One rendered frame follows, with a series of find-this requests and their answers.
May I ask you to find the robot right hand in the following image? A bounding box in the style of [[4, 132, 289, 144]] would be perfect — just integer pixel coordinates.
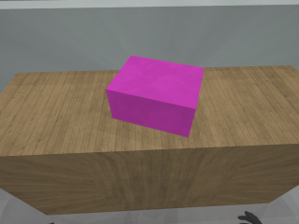
[[238, 211, 263, 224]]

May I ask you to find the pedestal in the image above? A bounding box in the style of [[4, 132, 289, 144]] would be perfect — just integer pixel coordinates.
[[0, 65, 299, 216]]

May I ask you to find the carton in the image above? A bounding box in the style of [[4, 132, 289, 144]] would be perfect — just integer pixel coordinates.
[[106, 55, 205, 137]]

